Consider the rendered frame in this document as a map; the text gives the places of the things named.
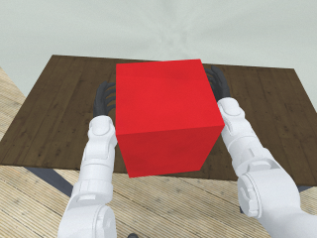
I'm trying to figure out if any robot right hand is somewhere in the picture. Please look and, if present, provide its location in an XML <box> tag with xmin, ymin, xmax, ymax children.
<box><xmin>204</xmin><ymin>65</ymin><xmax>231</xmax><ymax>102</ymax></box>

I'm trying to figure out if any carton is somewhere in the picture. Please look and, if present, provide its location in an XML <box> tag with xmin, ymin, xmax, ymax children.
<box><xmin>115</xmin><ymin>59</ymin><xmax>225</xmax><ymax>179</ymax></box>

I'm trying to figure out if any table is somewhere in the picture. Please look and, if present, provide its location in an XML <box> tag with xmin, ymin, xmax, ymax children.
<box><xmin>0</xmin><ymin>55</ymin><xmax>317</xmax><ymax>214</ymax></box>

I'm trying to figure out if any robot left hand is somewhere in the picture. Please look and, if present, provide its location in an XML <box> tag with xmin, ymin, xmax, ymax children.
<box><xmin>93</xmin><ymin>80</ymin><xmax>116</xmax><ymax>118</ymax></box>

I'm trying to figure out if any left robot upper arm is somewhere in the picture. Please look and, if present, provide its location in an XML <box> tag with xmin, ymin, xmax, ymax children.
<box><xmin>57</xmin><ymin>204</ymin><xmax>117</xmax><ymax>238</ymax></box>

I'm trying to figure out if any right robot upper arm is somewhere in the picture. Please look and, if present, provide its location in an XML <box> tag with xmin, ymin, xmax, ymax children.
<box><xmin>237</xmin><ymin>168</ymin><xmax>317</xmax><ymax>238</ymax></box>

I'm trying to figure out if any robot right forearm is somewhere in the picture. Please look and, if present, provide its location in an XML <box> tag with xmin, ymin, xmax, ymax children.
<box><xmin>217</xmin><ymin>97</ymin><xmax>301</xmax><ymax>205</ymax></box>

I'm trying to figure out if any robot left forearm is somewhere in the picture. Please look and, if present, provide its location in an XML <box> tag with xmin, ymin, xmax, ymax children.
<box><xmin>57</xmin><ymin>115</ymin><xmax>118</xmax><ymax>238</ymax></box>

